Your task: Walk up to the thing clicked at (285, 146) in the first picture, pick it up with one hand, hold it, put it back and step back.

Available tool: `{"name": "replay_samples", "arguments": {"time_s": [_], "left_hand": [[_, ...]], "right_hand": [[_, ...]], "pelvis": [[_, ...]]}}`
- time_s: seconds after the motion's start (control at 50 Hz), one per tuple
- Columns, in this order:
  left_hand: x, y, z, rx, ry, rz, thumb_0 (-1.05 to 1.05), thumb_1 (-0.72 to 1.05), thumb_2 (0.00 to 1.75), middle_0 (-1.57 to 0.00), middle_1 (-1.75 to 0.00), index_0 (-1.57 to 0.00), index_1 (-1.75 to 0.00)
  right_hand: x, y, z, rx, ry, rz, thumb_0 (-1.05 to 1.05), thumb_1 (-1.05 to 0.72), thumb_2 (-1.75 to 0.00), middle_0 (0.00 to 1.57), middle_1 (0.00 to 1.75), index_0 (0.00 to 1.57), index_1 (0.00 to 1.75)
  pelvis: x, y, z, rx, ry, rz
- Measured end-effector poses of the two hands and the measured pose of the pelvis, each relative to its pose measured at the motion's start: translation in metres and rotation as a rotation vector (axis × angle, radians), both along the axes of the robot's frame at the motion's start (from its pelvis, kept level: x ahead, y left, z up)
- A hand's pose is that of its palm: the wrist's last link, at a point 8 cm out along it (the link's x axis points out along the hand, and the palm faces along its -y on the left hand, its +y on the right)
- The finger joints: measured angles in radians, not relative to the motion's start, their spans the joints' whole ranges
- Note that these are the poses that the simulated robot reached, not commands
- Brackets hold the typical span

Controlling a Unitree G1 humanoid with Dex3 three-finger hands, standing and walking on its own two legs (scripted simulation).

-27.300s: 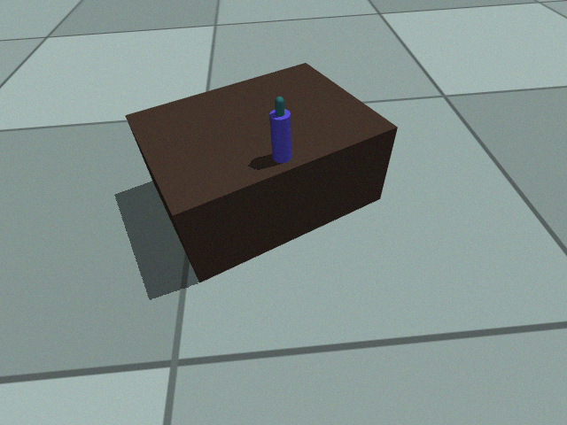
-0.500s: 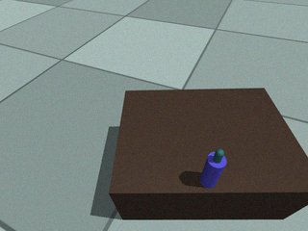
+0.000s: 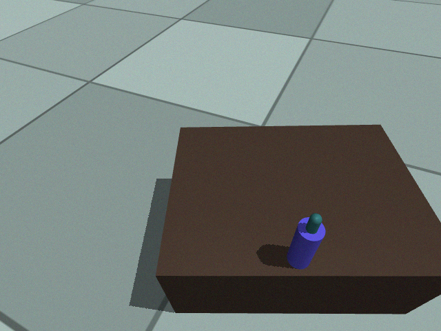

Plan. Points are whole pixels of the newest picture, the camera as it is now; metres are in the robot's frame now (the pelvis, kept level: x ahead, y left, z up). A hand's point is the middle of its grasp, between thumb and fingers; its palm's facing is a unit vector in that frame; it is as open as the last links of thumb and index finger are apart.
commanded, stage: stand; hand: right
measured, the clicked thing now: (306, 239) +0.42 -0.22 -0.24
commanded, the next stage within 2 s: step back in 0.08 s
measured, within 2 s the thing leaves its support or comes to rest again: neither
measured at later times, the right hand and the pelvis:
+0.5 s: hand out of the picture +0.00 -0.25 -0.17, palm faces -0.01 +0.89 -0.45, open 7.4 cm; pelvis -0.07 +0.04 -0.03, yaw +0 degrees
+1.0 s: hand out of the picture -0.07 -0.22 -0.18, palm faces +0.08 +0.93 -0.37, open 7.4 cm; pelvis -0.16 +0.05 -0.02, yaw -5 degrees
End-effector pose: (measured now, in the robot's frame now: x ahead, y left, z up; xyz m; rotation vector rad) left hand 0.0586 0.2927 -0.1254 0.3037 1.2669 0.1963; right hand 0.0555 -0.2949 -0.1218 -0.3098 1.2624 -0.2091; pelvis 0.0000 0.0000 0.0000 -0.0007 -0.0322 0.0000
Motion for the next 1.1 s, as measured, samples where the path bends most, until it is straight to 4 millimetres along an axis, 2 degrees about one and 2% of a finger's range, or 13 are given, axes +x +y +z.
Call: {"name": "replay_samples", "arguments": {"time_s": [0.12,0.26,0.34,0.44,0.5,0.56,0.64,0.76,0.88,0.94,1.02,1.1], "left_hand": [[0.005,0.002,0.001,0.004,-0.018,0.012,0.01,0.91,0.90,-0.20,-0.30,-0.20,-0.30],[0.005,0.014,-0.004,0.039,-0.047,0.004,0.01,0.91,0.90,-0.20,-0.30,-0.20,-0.30],[0.002,0.023,-0.007,0.047,-0.063,-0.023,0.01,0.91,0.90,-0.20,-0.30,-0.20,-0.30],[0.003,0.043,-0.017,0.042,-0.090,-0.063,0.01,0.91,0.90,-0.20,-0.30,-0.20,-0.30],[0.009,0.057,-0.029,0.025,-0.129,-0.069,0.01,0.91,0.90,-0.20,-0.30,-0.20,-0.30],[0.007,0.062,-0.031,0.019,-0.141,-0.069,0.01,0.91,0.90,-0.20,-0.30,-0.20,-0.30],[-0.006,0.061,-0.026,-0.001,-0.117,-0.077,0.01,0.91,0.90,-0.20,-0.30,-0.20,-0.30],[-0.035,0.064,-0.021,0.006,-0.079,-0.108,0.01,0.91,0.90,-0.20,-0.30,-0.20,-0.30],[-0.058,0.062,-0.019,0.047,-0.082,-0.133,0.01,0.91,0.90,-0.20,-0.30,-0.20,-0.30],[-0.075,0.055,-0.012,0.057,-0.090,-0.132,0.01,0.91,0.90,-0.20,-0.30,-0.20,-0.30],[-0.095,0.050,0.001,0.050,-0.121,-0.119,0.01,0.91,0.90,-0.20,-0.30,-0.20,-0.30],[-0.109,0.052,0.009,0.049,-0.154,-0.104,0.01,0.91,0.90,-0.20,-0.30,-0.20,-0.30]], "right_hand": [[0.005,-0.001,-0.001,0.001,-0.008,0.000,0.01,-0.90,-0.90,0.20,0.30,0.20,0.30],[0.007,-0.013,-0.004,-0.026,-0.025,0.001,0.01,-0.90,-0.90,0.20,0.30,0.20,0.30],[-0.001,-0.015,-0.003,-0.056,-0.026,0.005,0.01,-0.90,-0.90,0.20,0.30,0.20,0.30],[-0.030,-0.002,0.002,-0.086,-0.025,-0.006,0.00,-0.90,-0.90,0.20,0.30,0.20,0.30],[-0.056,0.009,-0.001,-0.122,0.002,-0.005,0.00,-0.90,-0.90,0.20,0.30,0.20,0.30],[-0.085,0.026,0.002,-0.117,0.049,-0.011,0.00,-0.90,-0.90,0.20,0.30,0.20,0.30],[-0.112,0.040,0.009,-0.111,0.078,-0.034,0.01,-0.90,-0.90,0.20,0.30,0.20,0.30],[-0.123,0.047,0.005,-0.101,0.017,-0.057,0.01,-0.90,-0.90,0.21,0.30,0.20,0.30],[-0.129,0.039,-0.012,-0.068,-0.061,-0.057,0.01,-0.90,-0.90,0.21,0.30,0.20,0.30],[-0.133,0.032,-0.020,-0.049,-0.086,-0.068,0.01,-0.90,-0.90,0.21,0.30,0.20,0.30],[-0.140,0.033,-0.012,-0.031,-0.098,-0.058,0.01,-0.90,-0.90,0.20,0.30,0.20,0.30],[-0.154,0.032,-0.004,-0.048,-0.102,-0.027,0.01,-0.90,-0.90,0.20,0.30,0.20,0.30]], "pelvis": [[-0.001,-0.001,-0.002,-0.001,0.005,0.000],[-0.026,-0.001,-0.011,-0.010,0.009,0.002],[-0.042,0.009,-0.016,-0.004,0.005,-0.004],[-0.058,0.030,-0.023,0.001,0.025,0.001],[-0.070,0.045,-0.033,-0.005,0.026,0.008],[-0.081,0.052,-0.029,-0.009,0.012,-0.003],[-0.090,0.058,-0.019,-0.033,0.024,-0.009],[-0.110,0.064,-0.018,-0.027,0.022,-0.047],[-0.133,0.056,-0.030,-0.002,0.008,-0.085],[-0.146,0.052,-0.031,-0.040,-0.013,-0.072],[-0.161,0.049,-0.022,0.013,-0.012,-0.085],[-0.178,0.054,-0.017,0.025,0.008,-0.070]]}}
